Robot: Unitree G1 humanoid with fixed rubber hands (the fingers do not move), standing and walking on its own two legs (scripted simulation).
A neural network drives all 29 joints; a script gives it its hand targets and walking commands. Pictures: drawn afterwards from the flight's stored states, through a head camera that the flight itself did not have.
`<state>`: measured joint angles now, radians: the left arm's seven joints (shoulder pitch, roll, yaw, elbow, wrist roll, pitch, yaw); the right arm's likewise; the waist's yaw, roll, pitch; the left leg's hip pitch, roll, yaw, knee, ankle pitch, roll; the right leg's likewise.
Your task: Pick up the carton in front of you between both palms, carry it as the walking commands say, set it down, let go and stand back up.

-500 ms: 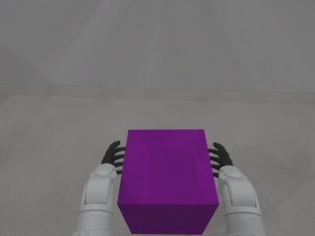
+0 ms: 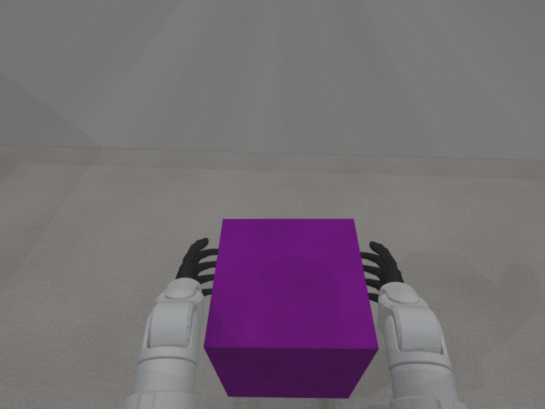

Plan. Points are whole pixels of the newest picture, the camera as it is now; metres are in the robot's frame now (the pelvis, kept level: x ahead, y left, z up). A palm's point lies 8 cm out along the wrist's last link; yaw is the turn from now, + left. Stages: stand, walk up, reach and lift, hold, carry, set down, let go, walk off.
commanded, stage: carry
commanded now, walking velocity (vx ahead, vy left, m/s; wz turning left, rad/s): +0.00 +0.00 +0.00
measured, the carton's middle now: (287, 312) +0.29 +0.00 -0.05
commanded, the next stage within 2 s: hold in 0.64 s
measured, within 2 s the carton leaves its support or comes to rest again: neither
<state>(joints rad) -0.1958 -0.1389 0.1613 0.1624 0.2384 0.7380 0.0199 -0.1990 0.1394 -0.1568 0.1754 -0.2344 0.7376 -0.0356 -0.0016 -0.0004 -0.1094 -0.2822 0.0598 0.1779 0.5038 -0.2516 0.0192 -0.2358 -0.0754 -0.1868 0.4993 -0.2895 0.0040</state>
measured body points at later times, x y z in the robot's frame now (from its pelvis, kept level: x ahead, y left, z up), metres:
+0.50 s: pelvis -0.02 +0.00 +0.00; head -0.04 +0.00 +0.45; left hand +0.28 +0.15 +0.03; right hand +0.28 -0.15 +0.03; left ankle +0.01 +0.10 -0.74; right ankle -0.02 -0.11 -0.74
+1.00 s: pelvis -0.04 -0.01 +0.01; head -0.08 +0.00 +0.45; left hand +0.25 +0.14 +0.04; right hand +0.24 -0.16 +0.04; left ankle +0.01 +0.11 -0.74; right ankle -0.02 -0.12 -0.74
